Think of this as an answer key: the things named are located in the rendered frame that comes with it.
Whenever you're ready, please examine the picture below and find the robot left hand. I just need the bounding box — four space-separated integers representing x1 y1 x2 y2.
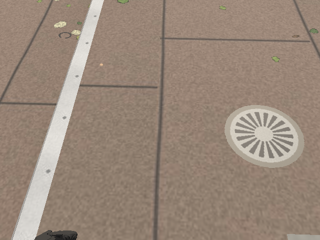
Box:
34 230 78 240

